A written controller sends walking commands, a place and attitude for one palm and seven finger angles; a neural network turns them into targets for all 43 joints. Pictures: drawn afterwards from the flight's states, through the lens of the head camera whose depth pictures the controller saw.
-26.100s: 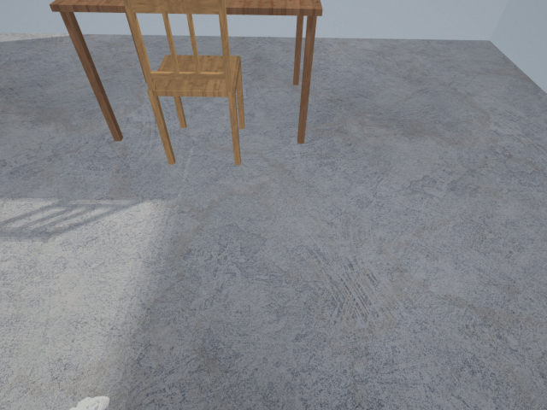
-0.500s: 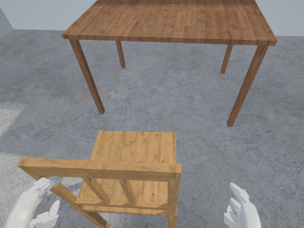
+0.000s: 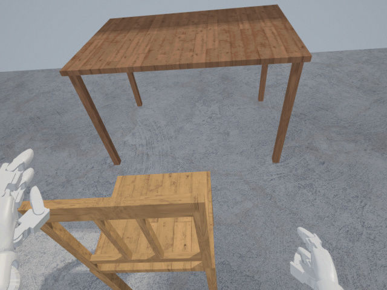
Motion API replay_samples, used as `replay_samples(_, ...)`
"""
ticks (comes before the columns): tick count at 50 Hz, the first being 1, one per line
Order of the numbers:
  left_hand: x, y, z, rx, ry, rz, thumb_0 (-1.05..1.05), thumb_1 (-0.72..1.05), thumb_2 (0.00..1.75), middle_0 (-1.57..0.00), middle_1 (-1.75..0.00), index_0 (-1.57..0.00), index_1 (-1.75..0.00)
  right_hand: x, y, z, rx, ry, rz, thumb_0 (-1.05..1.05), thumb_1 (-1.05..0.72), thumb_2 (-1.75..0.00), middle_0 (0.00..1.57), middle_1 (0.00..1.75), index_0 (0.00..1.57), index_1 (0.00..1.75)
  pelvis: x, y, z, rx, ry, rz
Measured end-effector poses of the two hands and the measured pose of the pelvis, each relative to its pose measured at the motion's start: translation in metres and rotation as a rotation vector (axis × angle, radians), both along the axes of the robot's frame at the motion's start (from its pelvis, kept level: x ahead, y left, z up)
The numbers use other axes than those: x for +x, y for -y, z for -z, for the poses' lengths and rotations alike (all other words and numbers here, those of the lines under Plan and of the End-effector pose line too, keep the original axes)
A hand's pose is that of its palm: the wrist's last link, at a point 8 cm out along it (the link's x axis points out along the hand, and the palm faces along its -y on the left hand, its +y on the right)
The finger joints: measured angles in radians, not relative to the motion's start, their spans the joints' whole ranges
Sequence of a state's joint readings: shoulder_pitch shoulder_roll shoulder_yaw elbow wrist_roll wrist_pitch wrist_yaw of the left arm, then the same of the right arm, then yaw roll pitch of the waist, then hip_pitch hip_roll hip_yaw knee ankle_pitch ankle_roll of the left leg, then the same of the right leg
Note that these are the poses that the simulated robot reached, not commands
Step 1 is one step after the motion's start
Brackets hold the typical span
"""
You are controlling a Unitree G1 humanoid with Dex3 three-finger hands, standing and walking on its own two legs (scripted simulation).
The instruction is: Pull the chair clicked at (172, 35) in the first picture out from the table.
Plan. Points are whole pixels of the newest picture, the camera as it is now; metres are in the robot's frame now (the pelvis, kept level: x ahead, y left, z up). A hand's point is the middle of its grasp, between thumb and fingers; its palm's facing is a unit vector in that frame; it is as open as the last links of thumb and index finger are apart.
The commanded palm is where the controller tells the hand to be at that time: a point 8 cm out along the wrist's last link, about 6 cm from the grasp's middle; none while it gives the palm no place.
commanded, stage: step back with the hand held close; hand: left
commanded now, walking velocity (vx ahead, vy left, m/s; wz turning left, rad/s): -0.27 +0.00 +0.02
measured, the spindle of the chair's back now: (115, 239) +0.27 +0.24 -0.11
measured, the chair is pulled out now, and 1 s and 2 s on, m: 0.61 0.61 0.61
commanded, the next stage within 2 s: stop stepping back and stand still in 1.64 s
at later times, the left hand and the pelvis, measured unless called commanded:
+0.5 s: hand out of the picture +0.13 +0.30 +0.16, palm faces +0.38 -0.76 -0.52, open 7.4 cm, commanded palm +0.08 +0.34 +0.18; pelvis -0.07 +0.04 +0.00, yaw +0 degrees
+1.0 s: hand out of the picture +0.10 +0.30 +0.17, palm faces +0.44 -0.71 -0.54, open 7.4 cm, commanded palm +0.03 +0.34 +0.18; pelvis -0.10 +0.03 -0.02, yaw +2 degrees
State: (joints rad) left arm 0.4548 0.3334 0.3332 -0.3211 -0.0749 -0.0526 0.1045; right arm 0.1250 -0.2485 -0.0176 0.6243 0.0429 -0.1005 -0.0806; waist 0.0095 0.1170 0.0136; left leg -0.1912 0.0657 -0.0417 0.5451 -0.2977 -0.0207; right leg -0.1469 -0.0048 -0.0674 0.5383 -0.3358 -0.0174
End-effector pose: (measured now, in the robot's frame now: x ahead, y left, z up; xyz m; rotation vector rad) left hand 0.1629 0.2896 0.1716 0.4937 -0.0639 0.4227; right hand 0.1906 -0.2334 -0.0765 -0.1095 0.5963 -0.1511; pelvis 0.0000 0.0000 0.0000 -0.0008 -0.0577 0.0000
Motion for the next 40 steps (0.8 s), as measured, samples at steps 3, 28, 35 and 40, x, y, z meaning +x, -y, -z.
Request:
replay_samples(3,-0.005,0.002,0.0,0.016,0.003,0.061,0.01,0.89,0.9,-0.21,-0.3,-0.22,-0.3,-0.019,0.011,-0.002,-0.061,-0.058,0.027,0.01,-0.9,-0.9,0.2,0.3,0.2,0.3,-0.006,-0.005,-0.001,-0.01,-0.015,-0.005)
replay_samples(28,-0.081,-0.049,-0.014,0.126,0.068,0.026,0.01,0.89,0.9,-0.22,-0.3,-0.21,-0.3,-0.09,-0.058,0.006,-0.051,-0.133,-0.004,0.01,-0.9,-0.9,0.2,0.3,0.2,0.3,-0.072,-0.04,0.003,-0.024,-0.05,-0.001)
replay_samples(35,-0.096,-0.057,-0.011,0.102,0.104,-0.016,0.01,0.89,0.9,-0.21,-0.3,-0.21,-0.3,-0.102,-0.048,0.003,-0.104,-0.123,-0.028,0.01,-0.9,-0.9,0.2,0.3,0.2,0.3,-0.084,-0.043,0.004,-0.03,-0.054,-0.007)
replay_samples(40,-0.097,-0.057,-0.008,0.097,0.113,0.011,0.01,0.89,0.9,-0.21,-0.3,-0.21,-0.3,-0.115,-0.039,0.002,-0.138,-0.139,-0.004,0.01,-0.9,-0.9,0.2,0.3,0.2,0.3,-0.09,-0.046,0.006,-0.038,-0.054,-0.007)
